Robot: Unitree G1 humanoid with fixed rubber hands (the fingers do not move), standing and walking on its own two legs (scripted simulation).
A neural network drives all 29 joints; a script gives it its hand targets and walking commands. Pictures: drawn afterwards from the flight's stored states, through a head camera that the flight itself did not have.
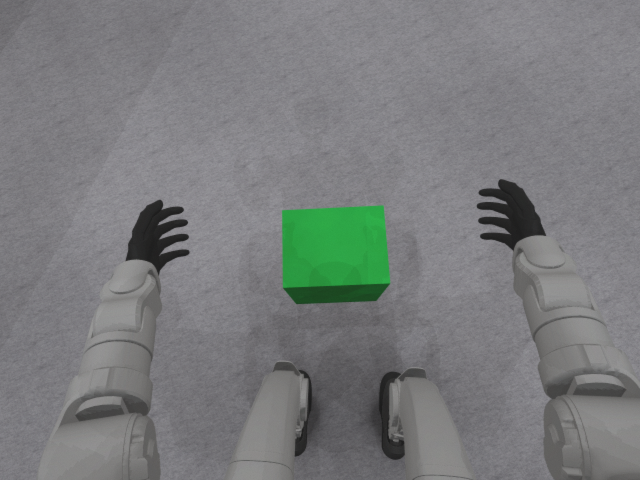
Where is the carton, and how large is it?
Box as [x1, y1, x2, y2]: [282, 205, 389, 303]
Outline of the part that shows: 383,205 282,210 283,288 296,303 376,300 389,283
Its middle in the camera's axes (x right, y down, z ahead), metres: +0.04 +0.04 +0.96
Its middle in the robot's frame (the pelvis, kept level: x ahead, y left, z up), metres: +0.48 +0.04 -0.54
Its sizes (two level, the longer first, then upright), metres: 0.224 0.173 0.289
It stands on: the floor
